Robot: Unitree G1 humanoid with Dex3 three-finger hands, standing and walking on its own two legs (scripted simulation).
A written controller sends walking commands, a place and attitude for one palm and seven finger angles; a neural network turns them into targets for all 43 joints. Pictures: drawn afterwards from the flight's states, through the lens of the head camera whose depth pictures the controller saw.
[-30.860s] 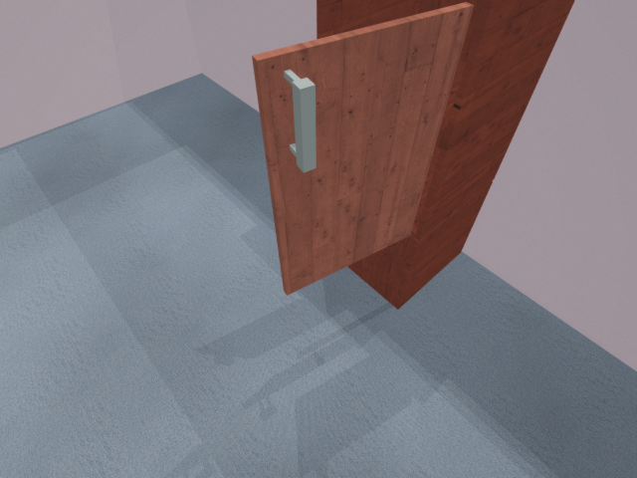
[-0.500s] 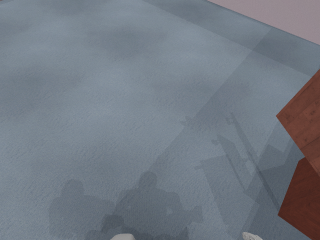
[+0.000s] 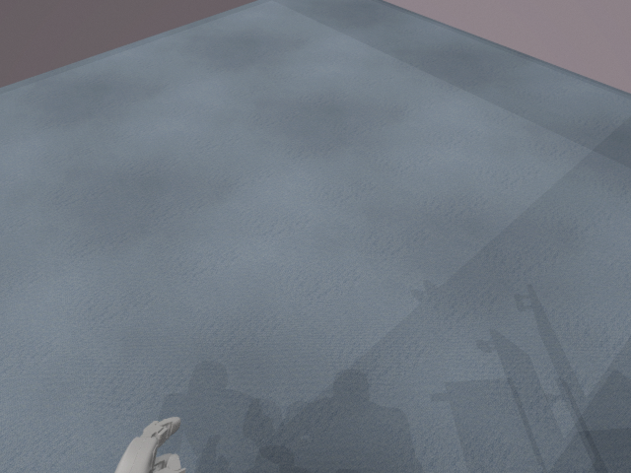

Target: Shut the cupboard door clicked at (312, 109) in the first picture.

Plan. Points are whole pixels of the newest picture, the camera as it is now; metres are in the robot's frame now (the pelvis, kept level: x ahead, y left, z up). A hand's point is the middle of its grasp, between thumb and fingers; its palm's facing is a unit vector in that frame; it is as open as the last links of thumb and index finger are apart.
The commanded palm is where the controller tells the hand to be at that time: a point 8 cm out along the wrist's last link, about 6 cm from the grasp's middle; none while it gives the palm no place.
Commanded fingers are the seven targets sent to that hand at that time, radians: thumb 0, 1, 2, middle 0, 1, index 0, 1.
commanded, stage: walk to a spot facing it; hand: left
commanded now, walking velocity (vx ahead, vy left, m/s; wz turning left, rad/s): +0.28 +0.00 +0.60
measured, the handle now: out of the picture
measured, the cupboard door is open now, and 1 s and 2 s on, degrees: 53 53 53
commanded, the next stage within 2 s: turn to face it in 0.44 s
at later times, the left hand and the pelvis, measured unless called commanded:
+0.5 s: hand out of the picture +0.07 +0.23 -0.19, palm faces +0.38 -0.90 -0.23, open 7.4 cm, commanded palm none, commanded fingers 0.00 0.90 0.90 -0.20 -0.30 -0.20 -0.30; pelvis +0.14 +0.04 -0.01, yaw +20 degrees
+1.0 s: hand (184, 433) +0.21 +0.21 -0.16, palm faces +0.24 -0.95 -0.20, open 7.4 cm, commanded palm none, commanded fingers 0.00 0.90 0.90 -0.20 -0.30 -0.20 -0.30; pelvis +0.21 +0.03 +0.00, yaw +11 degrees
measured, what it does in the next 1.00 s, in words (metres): walks ahead: left foot, then right foot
